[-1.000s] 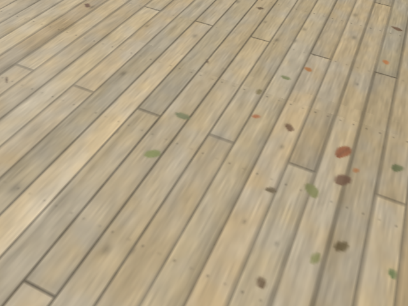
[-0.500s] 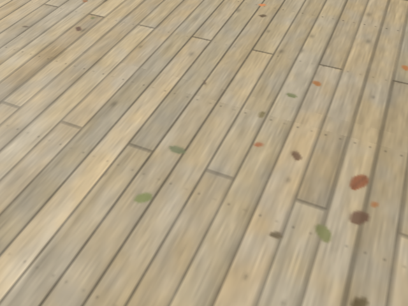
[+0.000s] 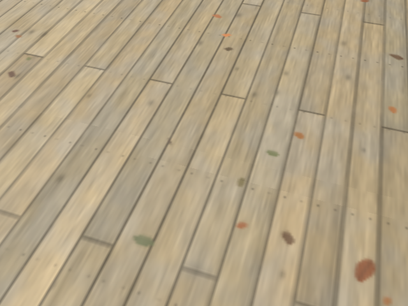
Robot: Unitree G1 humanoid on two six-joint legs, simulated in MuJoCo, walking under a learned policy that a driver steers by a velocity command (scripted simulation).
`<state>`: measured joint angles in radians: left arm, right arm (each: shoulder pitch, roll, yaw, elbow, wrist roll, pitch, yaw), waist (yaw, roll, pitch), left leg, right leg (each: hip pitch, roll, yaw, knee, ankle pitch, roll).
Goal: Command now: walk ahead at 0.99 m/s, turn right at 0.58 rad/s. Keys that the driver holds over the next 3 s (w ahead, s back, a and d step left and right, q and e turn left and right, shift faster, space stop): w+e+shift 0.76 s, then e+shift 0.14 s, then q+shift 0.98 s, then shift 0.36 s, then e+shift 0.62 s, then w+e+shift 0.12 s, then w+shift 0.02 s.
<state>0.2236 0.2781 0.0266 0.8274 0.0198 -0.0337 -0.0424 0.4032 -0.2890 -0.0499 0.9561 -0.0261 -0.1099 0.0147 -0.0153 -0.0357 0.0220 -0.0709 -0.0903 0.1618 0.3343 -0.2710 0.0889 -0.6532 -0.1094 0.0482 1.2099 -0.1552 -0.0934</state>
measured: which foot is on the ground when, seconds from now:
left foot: down 0.00-0.24, up 0.26-0.64, down 0.66-1.00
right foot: up 0.00-0.22, down 0.24-0.64, up 0.66-1.00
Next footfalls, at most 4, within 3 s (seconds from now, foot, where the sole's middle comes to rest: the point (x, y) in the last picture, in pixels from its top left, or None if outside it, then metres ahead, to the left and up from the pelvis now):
0.24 right None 0.44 -0.07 -0.78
0.66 left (222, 206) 0.89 -0.05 -0.78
1.04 right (315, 186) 0.98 -0.43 -0.78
1.48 left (263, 163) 1.11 -0.23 -0.78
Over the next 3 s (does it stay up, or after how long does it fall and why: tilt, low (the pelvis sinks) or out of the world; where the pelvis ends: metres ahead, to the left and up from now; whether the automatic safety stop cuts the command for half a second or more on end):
stays up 1.02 -0.35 0.01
